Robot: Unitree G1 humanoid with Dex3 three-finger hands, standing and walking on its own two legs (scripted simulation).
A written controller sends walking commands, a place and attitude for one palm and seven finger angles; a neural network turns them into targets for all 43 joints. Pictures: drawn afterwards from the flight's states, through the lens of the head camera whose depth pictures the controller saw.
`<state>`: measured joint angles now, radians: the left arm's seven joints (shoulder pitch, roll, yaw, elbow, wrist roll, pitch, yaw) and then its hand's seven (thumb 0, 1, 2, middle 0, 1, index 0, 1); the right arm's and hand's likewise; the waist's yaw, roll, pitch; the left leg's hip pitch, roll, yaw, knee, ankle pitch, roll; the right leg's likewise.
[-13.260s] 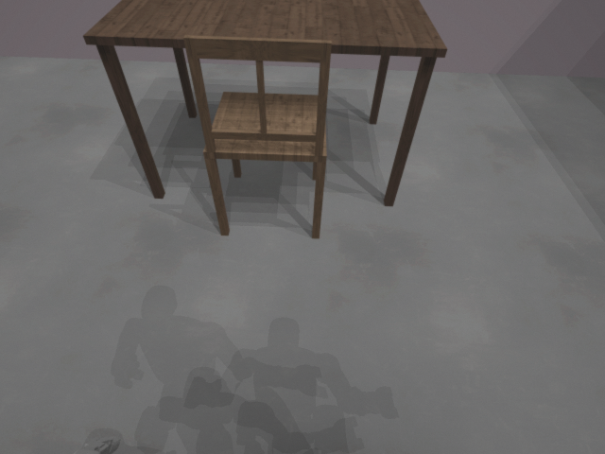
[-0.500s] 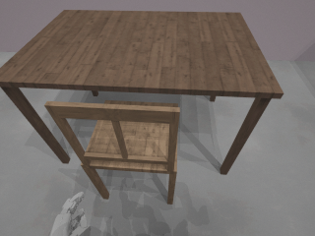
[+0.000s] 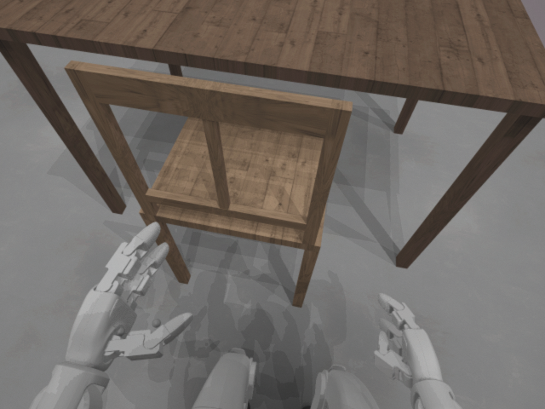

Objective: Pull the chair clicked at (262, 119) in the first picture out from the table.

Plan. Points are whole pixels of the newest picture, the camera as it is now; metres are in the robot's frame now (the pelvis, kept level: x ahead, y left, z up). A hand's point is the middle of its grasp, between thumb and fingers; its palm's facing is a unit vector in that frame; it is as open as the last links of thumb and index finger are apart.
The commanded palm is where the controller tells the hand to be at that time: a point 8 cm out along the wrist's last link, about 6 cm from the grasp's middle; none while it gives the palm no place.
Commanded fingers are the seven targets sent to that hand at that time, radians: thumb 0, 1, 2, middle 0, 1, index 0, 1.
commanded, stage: raise the hand toward the chair's back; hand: left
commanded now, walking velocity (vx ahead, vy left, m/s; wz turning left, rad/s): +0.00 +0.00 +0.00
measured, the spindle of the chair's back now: (218, 168) +0.50 +0.16 +0.00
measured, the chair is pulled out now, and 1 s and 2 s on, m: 0.00 0.00 0.00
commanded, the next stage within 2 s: aim the fingers beside a spindle in 1.42 s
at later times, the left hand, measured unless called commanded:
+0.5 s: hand (144, 291) +0.24 +0.19 +0.07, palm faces -0.06 -1.00 -0.03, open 15.6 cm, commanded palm +0.22 +0.25 +0.07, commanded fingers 0.00 -0.50 0.30 -0.06 -0.08 -0.06 -0.08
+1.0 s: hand (123, 265) +0.27 +0.23 +0.08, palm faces -0.07 -1.00 -0.05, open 16.9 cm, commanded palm +0.25 +0.28 +0.08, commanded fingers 0.00 -0.50 0.30 -0.06 -0.08 -0.06 -0.08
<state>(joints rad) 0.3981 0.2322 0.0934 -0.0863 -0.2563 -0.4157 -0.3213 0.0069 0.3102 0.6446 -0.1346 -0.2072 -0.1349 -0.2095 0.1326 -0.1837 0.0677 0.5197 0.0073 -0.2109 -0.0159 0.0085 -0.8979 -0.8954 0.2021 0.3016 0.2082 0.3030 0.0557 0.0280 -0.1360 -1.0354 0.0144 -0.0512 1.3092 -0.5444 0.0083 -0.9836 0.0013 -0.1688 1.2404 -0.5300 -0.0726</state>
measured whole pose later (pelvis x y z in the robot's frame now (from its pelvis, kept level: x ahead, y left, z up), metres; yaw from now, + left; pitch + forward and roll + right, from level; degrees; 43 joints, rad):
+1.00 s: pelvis +0.02 +0.02 +0.03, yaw -1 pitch +14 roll -3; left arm 0.29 0.30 0.22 0.04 -0.30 -0.32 -0.34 -0.02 -0.49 0.30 -0.06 -0.08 -0.06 -0.08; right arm 0.23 -0.25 0.03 0.54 0.02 -0.20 -0.04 0.01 -0.90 -0.90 0.20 0.30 0.21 0.30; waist -0.01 0.03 -0.13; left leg -0.88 0.00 -0.01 1.15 -0.51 0.04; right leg -0.84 0.00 -0.12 1.08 -0.48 -0.03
